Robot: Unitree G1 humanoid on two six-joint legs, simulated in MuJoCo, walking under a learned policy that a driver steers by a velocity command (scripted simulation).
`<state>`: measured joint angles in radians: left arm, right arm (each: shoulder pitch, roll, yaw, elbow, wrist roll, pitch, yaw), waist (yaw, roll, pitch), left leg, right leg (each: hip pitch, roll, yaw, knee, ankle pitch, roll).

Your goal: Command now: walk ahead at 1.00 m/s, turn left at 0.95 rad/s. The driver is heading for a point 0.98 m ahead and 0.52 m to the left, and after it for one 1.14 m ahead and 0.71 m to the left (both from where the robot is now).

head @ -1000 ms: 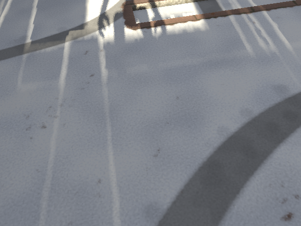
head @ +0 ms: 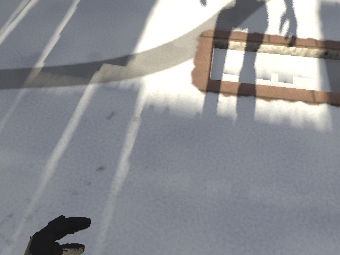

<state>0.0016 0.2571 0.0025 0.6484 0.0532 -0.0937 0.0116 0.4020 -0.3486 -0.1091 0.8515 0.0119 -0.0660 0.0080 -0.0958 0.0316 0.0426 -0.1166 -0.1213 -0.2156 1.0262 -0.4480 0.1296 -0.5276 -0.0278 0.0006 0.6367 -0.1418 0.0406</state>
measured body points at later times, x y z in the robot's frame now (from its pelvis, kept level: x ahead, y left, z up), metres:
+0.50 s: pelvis +0.46 +0.05 -0.01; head +0.49 +0.05 +0.44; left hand +0.41 +0.31 -0.12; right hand +0.70 -0.14 -0.12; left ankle +0.49 +0.06 -0.71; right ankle +0.37 -0.17 -0.57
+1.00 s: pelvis +0.87 +0.23 +0.02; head +0.88 +0.24 +0.47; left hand +0.64 +0.41 -0.09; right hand +1.21 +0.23 -0.04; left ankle +0.79 +0.30 -0.62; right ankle +0.94 +0.10 -0.71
